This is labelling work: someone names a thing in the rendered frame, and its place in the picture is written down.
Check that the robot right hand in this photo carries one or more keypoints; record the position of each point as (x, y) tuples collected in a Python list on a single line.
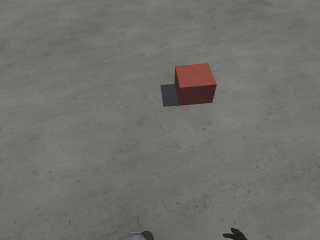
[(237, 235)]

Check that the left robot shin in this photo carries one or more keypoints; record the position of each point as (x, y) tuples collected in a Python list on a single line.
[(136, 233)]

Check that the carton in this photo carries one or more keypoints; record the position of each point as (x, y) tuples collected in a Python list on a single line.
[(194, 84)]

